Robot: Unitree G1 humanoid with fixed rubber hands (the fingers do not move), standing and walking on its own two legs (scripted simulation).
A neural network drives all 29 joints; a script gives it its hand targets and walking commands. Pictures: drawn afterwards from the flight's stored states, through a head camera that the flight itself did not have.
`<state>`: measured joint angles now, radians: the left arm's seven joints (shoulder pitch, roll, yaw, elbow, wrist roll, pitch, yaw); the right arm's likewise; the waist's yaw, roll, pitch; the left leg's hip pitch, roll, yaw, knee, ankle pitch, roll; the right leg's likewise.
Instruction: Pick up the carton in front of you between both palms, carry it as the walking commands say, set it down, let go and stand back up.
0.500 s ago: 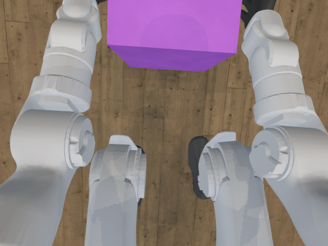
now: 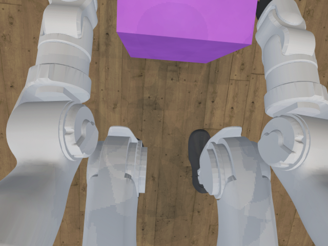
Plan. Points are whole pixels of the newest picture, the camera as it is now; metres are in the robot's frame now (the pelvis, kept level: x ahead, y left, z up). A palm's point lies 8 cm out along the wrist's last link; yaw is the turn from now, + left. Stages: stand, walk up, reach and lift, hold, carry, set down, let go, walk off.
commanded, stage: set down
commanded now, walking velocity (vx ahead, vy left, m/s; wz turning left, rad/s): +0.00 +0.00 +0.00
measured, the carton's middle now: (178, 1) +0.57 -0.01 -0.24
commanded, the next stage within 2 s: let go in 1.56 s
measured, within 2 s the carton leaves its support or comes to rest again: neither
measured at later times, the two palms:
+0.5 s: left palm out of the picture +0.56 +0.21 -0.18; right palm (272, 12) +0.54 -0.18 -0.18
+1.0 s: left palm out of the picture +0.58 +0.21 -0.01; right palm out of the picture +0.55 -0.17 -0.02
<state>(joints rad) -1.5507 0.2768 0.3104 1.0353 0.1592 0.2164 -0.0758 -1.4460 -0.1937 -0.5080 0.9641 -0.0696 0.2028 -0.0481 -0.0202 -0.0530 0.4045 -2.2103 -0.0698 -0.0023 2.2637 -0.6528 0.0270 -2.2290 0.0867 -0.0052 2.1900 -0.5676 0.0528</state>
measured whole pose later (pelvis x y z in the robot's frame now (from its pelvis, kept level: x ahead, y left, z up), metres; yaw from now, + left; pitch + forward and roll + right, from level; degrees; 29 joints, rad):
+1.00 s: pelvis +0.01 +0.00 +0.09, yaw +1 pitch +44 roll -3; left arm -1.46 0.47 0.11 1.10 -0.09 0.18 0.00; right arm -1.32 -0.20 -0.34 0.91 0.08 0.17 -0.17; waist -0.05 -0.01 0.10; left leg -2.10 -0.08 -0.02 1.93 -0.59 0.01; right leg -2.12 0.06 0.00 1.87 -0.52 0.03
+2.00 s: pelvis +0.08 -0.01 +0.35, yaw +3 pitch +36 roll +1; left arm -0.59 0.23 0.23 0.68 0.07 0.10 -0.01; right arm -0.51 -0.17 -0.20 0.61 -0.06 0.10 0.04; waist -0.05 -0.02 -0.07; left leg -1.13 -0.06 -0.06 0.81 -0.30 0.00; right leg -1.16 0.04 0.04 0.81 -0.27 -0.01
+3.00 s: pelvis +0.12 +0.00 +0.41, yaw +1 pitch -5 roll +0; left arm 0.23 0.21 0.04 0.46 -0.01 0.11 -0.04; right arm 0.21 -0.22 -0.04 0.39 -0.02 0.21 0.04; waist 0.00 0.00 0.10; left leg -0.07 -0.04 -0.05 0.47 -0.31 0.02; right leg -0.11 0.04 0.07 0.48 -0.28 -0.01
